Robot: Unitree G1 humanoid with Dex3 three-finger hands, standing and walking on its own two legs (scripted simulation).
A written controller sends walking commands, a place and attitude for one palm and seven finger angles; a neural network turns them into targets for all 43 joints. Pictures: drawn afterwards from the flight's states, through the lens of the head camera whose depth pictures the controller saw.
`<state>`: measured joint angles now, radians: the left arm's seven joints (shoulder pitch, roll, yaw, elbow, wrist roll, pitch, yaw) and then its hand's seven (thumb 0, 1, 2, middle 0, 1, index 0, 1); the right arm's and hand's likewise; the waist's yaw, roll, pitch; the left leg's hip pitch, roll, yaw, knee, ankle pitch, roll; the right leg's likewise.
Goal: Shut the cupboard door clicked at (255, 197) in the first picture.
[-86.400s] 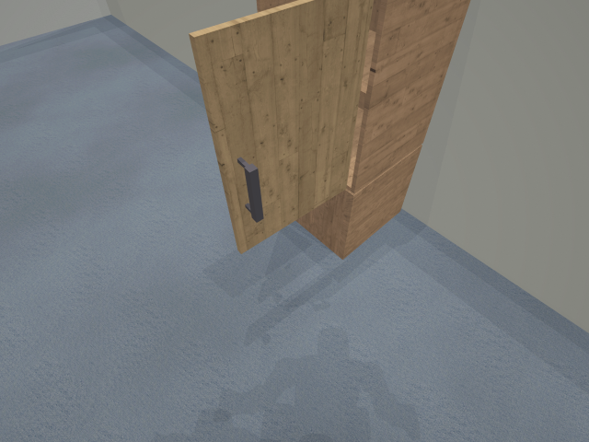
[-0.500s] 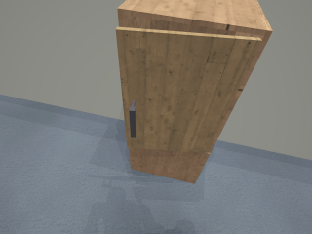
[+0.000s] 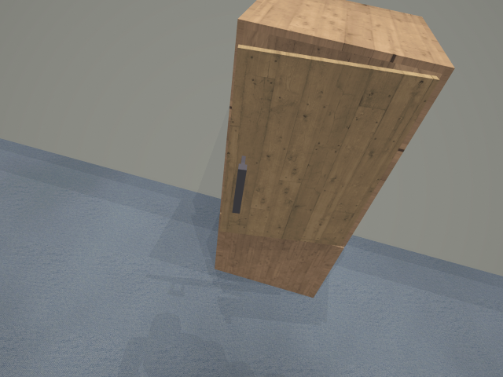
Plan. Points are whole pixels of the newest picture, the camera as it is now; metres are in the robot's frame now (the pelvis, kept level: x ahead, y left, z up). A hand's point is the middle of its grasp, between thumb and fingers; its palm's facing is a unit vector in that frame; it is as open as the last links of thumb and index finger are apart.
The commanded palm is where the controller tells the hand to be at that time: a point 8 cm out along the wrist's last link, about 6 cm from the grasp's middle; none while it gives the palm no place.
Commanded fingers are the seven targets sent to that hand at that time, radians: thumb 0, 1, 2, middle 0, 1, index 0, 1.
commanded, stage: come to a stop and stand still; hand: left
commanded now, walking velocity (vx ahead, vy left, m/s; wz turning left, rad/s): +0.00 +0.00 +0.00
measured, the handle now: (239, 185) +0.61 +0.06 -0.10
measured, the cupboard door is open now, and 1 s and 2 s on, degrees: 11 11 11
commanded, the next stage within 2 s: look again from close up in 1.08 s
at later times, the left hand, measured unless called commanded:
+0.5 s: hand out of the picture -0.02 +0.25 -0.18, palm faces +0.00 -0.99 -0.14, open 7.4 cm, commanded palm none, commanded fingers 0.00 0.90 0.90 -0.20 -0.30 -0.20 -0.30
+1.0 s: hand out of the picture -0.11 +0.17 -0.18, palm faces +0.06 -0.99 -0.10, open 7.4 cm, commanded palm none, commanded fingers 0.00 0.90 0.90 -0.20 -0.30 -0.20 -0.30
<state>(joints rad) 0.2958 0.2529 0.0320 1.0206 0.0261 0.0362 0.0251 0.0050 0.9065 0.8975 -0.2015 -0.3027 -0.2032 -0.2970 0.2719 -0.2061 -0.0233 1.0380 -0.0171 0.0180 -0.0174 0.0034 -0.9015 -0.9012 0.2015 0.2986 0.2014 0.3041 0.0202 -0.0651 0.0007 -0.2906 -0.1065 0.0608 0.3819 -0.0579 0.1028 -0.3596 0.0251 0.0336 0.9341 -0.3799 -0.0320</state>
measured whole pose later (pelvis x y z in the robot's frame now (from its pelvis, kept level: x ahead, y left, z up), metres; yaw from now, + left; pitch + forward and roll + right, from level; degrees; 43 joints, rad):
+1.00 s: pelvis -0.09 +0.02 +0.00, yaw -1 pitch +0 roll -2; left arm 0.39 0.10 -0.01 1.08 0.01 -0.01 0.02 0.01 0.90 0.90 -0.20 -0.30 -0.20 -0.30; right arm 0.36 -0.13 -0.02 1.08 -0.02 0.01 -0.02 0.00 -0.90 -0.90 0.20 0.30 0.20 0.30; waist 0.01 0.00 -0.04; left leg -0.26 0.04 0.01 0.52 -0.27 0.01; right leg -0.19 0.07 -0.11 0.40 -0.21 -0.07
